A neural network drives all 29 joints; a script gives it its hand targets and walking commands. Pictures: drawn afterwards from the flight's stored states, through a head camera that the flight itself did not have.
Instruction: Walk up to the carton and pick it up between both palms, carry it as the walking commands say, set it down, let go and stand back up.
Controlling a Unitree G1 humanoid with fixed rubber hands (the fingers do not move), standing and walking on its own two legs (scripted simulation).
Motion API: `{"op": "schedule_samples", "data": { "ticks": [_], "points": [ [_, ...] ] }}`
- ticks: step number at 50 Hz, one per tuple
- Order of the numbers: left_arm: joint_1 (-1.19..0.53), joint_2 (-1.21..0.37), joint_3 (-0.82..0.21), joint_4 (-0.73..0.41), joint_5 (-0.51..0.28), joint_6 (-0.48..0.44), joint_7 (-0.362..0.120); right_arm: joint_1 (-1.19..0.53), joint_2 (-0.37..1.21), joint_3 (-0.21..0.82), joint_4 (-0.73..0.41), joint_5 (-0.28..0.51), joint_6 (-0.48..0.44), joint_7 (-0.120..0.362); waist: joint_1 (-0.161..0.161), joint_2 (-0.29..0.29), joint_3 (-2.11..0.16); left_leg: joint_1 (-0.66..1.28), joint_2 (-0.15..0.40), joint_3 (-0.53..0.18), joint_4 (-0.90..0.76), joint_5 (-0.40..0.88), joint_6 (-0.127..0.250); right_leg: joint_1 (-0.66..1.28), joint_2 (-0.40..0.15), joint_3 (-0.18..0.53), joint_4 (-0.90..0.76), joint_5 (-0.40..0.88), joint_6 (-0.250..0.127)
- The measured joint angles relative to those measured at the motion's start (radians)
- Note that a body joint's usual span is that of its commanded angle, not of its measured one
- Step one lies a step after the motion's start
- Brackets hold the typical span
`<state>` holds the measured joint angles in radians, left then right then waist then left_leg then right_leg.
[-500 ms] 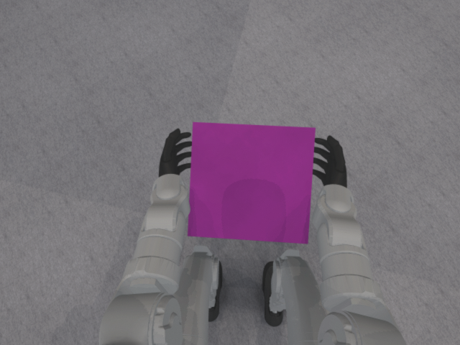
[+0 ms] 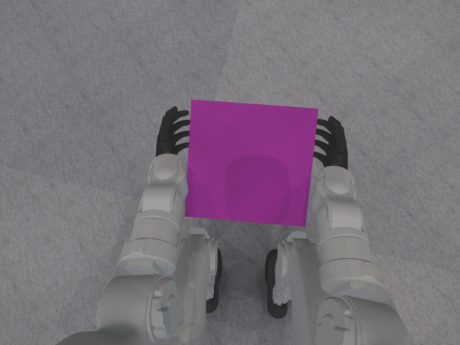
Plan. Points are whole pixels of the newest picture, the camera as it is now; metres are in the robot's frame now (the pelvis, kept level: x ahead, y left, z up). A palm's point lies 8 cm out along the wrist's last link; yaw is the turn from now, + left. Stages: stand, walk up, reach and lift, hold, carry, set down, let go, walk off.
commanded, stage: set down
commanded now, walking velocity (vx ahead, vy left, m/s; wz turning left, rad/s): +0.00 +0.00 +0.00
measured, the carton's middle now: (247, 159) +0.44 +0.01 -0.19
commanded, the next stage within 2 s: none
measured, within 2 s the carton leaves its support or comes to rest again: neither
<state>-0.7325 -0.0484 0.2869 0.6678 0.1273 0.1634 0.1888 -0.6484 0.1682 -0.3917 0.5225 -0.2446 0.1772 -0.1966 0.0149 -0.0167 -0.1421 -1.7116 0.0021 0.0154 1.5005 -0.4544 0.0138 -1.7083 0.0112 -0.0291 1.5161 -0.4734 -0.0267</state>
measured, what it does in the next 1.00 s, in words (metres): lowers itself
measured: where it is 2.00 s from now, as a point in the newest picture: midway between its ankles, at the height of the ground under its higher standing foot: (243, 292)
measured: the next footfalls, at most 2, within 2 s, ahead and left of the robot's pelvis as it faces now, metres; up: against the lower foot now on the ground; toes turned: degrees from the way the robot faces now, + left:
none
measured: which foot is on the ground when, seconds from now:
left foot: down 0.00-1.00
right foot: down 0.00-1.00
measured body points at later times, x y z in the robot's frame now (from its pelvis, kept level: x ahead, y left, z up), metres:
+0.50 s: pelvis -0.02 +0.00 -0.07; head +0.26 +0.00 +0.29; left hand +0.46 +0.15 -0.17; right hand +0.44 -0.14 -0.17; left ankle +0.10 +0.12 -0.54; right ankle +0.09 -0.10 -0.54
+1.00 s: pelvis -0.02 +0.00 -0.12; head +0.30 +0.00 +0.19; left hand +0.48 +0.16 -0.26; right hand +0.46 -0.14 -0.26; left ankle +0.10 +0.12 -0.54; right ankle +0.09 -0.10 -0.54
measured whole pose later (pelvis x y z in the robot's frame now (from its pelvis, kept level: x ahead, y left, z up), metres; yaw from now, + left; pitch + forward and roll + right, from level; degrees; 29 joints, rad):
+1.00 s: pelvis -0.02 +0.00 -0.12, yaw +0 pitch +48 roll +0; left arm -1.09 0.09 0.29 0.79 0.10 0.20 0.16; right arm -0.97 0.09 -0.43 0.55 -0.24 0.25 -0.21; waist 0.01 -0.02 -0.05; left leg -2.22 0.00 0.01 1.85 -0.47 0.01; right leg -2.21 0.03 -0.03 1.87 -0.49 -0.03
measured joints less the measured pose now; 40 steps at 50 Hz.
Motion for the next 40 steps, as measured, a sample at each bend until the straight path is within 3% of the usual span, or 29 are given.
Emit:
{"op": "schedule_samples", "data": {
  "ticks": [40],
  "points": [
    [-0.279, 0.109, 0.000, 0.099, -0.005, 0.037, -0.014, -0.260, -0.052, -0.042, 0.017, 0.000, 0.068, -0.009, 0.000, 0.000, 0.022, -0.440, 0.000, -0.005, 0.288, -0.015, -0.002, -0.437, 0.014, 0.000, 0.286, -0.015, 0.000]
  ]
}}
